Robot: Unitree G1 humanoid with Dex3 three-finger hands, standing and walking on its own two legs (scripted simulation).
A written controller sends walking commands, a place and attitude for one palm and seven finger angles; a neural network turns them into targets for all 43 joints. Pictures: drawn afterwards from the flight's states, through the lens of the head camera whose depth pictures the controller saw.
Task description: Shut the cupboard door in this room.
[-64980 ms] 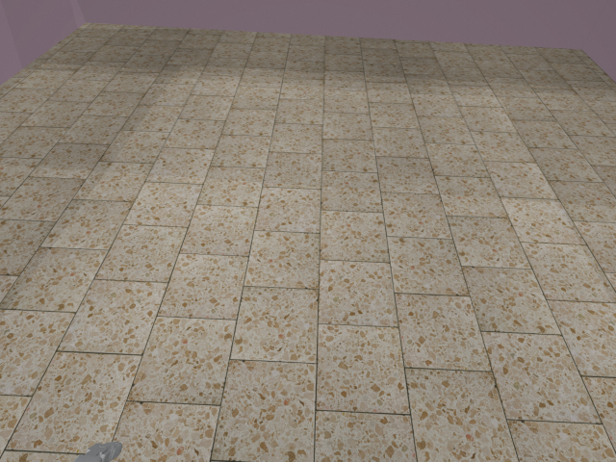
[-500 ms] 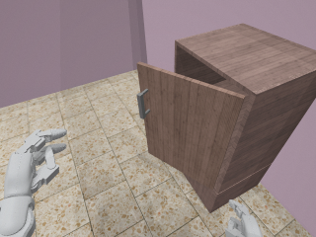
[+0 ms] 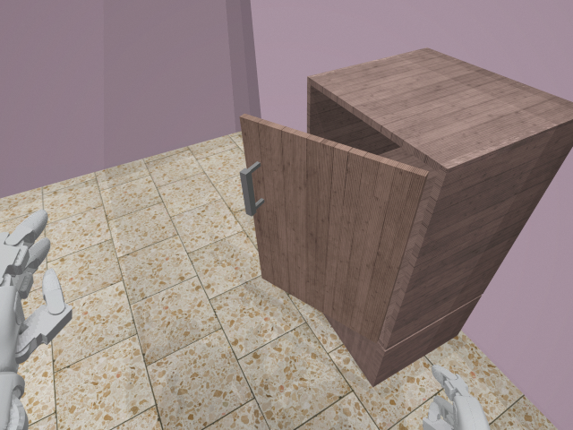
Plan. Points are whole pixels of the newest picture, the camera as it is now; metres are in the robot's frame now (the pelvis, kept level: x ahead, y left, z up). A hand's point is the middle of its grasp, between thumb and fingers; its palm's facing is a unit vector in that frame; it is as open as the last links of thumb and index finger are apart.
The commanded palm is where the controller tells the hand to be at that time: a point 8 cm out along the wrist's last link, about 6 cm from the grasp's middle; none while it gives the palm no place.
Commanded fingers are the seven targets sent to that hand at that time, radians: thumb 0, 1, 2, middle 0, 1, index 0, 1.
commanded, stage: step back with the hand held close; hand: left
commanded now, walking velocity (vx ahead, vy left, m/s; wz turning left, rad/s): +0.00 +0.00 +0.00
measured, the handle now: (253, 188) +0.66 +0.16 -0.05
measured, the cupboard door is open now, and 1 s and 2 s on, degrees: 28 28 28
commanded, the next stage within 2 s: stop stepping back and stand still in 1.94 s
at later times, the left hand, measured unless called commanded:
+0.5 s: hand (55, 311) +0.19 +0.28 +0.15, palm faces +0.37 -0.78 -0.51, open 7.4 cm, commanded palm +0.13 +0.32 +0.17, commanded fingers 0.00 0.90 0.90 -0.20 -0.30 -0.20 -0.30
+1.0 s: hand out of the picture +0.12 +0.29 +0.16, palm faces +0.48 -0.76 -0.43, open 7.4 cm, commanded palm +0.06 +0.32 +0.17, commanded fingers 0.00 0.90 0.90 -0.20 -0.30 -0.20 -0.30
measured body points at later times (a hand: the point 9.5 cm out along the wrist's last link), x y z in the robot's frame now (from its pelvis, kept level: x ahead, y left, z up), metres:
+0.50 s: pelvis -0.01 +0.02 +0.00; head +0.00 +0.00 +0.45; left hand +0.16 +0.32 +0.18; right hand +0.16 -0.24 -0.09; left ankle -0.01 +0.10 -0.74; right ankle -0.02 -0.10 -0.74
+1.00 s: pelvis -0.08 +0.02 -0.02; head -0.09 +0.03 +0.43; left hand +0.08 +0.33 +0.18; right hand +0.08 -0.22 -0.09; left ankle -0.01 +0.10 -0.74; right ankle -0.02 -0.10 -0.74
